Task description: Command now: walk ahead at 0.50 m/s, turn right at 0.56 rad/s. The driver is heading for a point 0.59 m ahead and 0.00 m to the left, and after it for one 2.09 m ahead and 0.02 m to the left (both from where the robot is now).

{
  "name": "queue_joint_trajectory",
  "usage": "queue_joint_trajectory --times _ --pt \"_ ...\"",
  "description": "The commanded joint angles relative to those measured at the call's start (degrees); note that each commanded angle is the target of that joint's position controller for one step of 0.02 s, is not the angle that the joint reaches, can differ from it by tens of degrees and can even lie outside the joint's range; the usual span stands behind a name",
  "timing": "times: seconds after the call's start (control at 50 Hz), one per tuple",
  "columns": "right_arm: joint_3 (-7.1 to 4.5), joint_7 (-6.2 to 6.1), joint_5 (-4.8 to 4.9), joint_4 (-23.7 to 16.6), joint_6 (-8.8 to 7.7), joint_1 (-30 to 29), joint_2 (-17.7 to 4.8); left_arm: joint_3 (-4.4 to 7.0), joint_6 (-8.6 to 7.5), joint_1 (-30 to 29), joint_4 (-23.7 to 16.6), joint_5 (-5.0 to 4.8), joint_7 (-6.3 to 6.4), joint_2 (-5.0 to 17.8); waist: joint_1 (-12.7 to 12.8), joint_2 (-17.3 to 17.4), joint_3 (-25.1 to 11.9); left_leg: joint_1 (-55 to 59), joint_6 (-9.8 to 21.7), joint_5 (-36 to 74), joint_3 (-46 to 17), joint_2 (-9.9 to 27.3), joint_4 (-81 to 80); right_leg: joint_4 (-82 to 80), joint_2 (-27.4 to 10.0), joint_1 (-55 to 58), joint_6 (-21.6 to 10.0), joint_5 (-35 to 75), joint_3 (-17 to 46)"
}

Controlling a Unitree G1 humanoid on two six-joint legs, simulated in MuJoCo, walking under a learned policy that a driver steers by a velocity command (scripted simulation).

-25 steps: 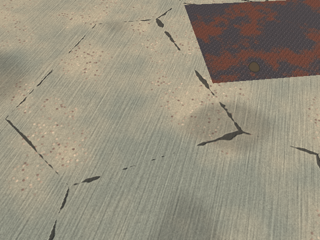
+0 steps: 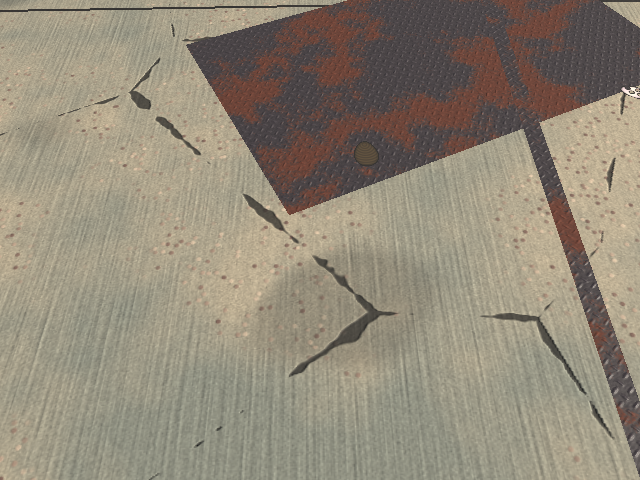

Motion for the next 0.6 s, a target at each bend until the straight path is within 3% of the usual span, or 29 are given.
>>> queue_joint_trajectory --times 0.02,0.1,0.16,0.26,0.28,0.32,0.34,0.36,0.38,0.4,0.42,0.44,0.46,0.52,0.6 --pt "-1.01 0.40 -0.90 -2.7 1.80 4.2 -4.4 1.35 -2.08 2.3 -2.7 -0.54 0.19 6.8 -2.0 -0.2 -3.7 -5.5 -1.8 2.4 -0.4 1.6 -4.7 -13.0 -15.2 5.0 -9.0 20.2 17.3" --pt "-0.88 0.67 -0.65 -6.4 2.38 -5.7 -4.8 1.53 -2.06 7.1 -2.1 -0.45 0.23 7.8 1.2 -2.6 -1.3 -11.1 -3.4 11.4 0.5 1.2 -15.6 -14.0 -13.2 6.3 -6.6 18.1 17.6" --pt "-0.53 0.99 -0.31 -8.4 2.21 -11.5 -4.8 1.59 -1.87 10.3 -1.9 -0.38 0.37 8.1 3.7 -3.9 -1.5 -12.5 -3.3 16.5 0.2 -0.2 -23.0 -12.5 -12.9 10.4 -5.2 19.1 18.8" --pt "0.09 1.33 0.32 -11.6 1.18 -18.5 -5.5 1.63 -1.62 13.4 -2.1 0.57 1.06 8.9 5.8 -4.8 -1.1 -11.2 -2.0 16.1 0.0 -3.1 -32.0 -7.9 -14.4 16.1 -4.8 25.3 22.3" --pt "0.04 1.31 0.45 -11.9 0.90 -18.0 -6.0 1.73 -1.64 12.7 -2.4 0.70 1.31 9.3 5.2 -5.2 -1.1 -8.9 -1.4 15.3 -0.5 -3.4 -34.0 -6.9 -14.9 16.1 -4.2 26.1 23.3" --pt "-0.43 1.03 0.55 -10.2 0.31 -11.5 -7.4 1.79 -1.90 9.4 -3.2 0.76 1.55 10.1 1.7 -5.8 -2.5 2.2 0.7 12.5 0.0 -5.0 -38.3 -3.8 -15.0 13.7 -2.0 31.5 22.8" --pt "-1.08 0.53 0.49 -8.1 -0.09 -5.3 -8.7 1.74 -2.21 8.6 -3.2 0.70 1.31 10.4 -0.8 -5.0 -5.2 10.5 2.0 11.2 1.1 -6.7 -39.9 2.1 -13.8 12.8 -0.9 37.4 21.8" --pt "-1.76 -0.13 0.05 -6.1 -0.82 2.4 -10.1 1.42 -2.62 8.5 -2.9 0.38 0.85 9.6 -4.6 -2.3 -9.5 21.3 3.8 12.3 0.1 -4.9 -42.6 12.6 -10.5 9.9 0.3 36.1 18.7" --pt "-2.56 -1.08 -1.21 -5.7 -1.18 11.7 -13.9 0.15 -3.11 9.8 -4.3 0.07 0.49 5.4 -7.4 3.4 -17.9 34.0 6.8 1.1 -14.1 8.3 -43.6 28.4 -7.4 2.5 1.4 19.1 15.2" --pt "-3.97 -0.90 -1.56 -4.7 -0.45 11.6 -18.7 -0.28 -2.81 18.5 -4.5 -1.55 0.36 2.2 -2.3 18.6 -21.8 43.5 14.6 -2.0 -41.9 20.1 -51.3 43.2 2.1 -14.1 3.5 -19.2 9.5" --pt "-3.21 -0.25 -0.09 -5.3 0.16 7.6 -13.1 -0.05 -2.14 16.3 -2.6 0.67 0.94 6.5 -1.5 7.7 -14.7 37.2 13.9 -8.8 -43.0 18.3 -53.1 47.3 -2.8 -19.5 2.8 -16.4 11.2" --pt "-2.27 0.04 0.46 -5.9 0.13 3.5 -8.9 0.06 -2.04 10.9 -3.2 1.00 0.47 6.6 -1.3 1.8 -7.8 29.5 12.9 -6.5 -33.3 15.6 -53.8 46.2 -4.6 -19.1 3.0 -10.9 11.0" --pt "-1.73 0.25 0.18 -5.4 -0.04 1.8 -7.0 -0.26 -2.08 7.8 -4.0 1.10 0.13 5.7 -0.8 0.0 -4.9 24.9 11.7 0.9 -26.2 12.7 -54.8 43.8 -6.1 -18.2 3.3 -8.3 10.5" --pt "-1.33 0.35 0.76 -2.6 -1.29 4.3 -6.4 -0.65 -0.87 7.0 -4.3 2.10 -0.92 4.4 0.7 5.3 -4.0 20.1 10.6 16.6 -15.5 8.3 -56.3 39.3 -7.6 -15.0 4.5 -7.5 9.0" --pt "-1.55 0.62 1.47 0.0 -2.31 7.7 -7.2 -1.32 -0.38 0.9 -6.2 2.42 -1.58 3.5 0.7 4.5 -2.6 21.1 11.9 20.8 -10.0 7.7 -59.7 33.7 -9.6 -20.4 5.9 -3.1 6.5"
